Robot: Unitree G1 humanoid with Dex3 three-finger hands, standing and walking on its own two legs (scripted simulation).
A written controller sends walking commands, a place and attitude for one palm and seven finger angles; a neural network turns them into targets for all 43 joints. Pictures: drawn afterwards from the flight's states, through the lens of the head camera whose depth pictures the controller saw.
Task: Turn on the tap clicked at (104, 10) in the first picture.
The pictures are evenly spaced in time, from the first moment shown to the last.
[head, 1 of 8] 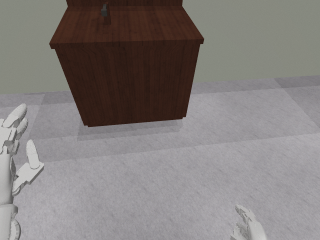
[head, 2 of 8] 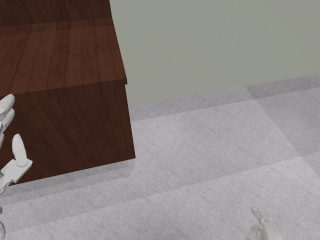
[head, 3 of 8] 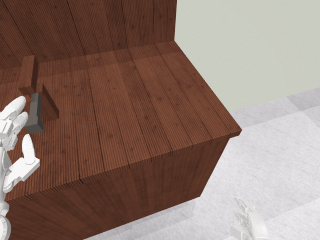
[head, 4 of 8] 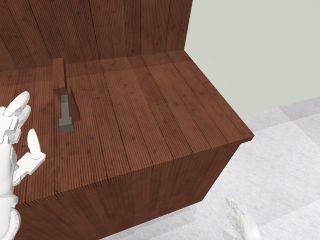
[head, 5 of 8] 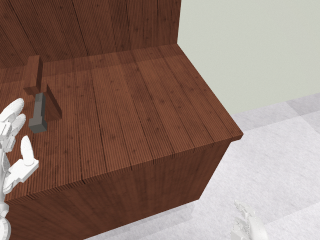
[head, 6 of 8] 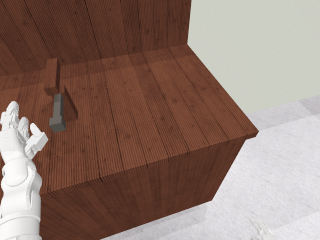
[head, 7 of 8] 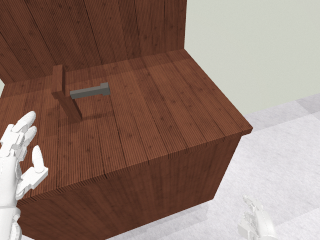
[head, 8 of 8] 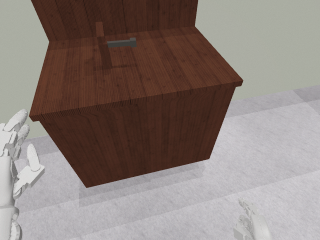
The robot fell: no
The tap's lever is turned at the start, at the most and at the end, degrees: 0 86 86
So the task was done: yes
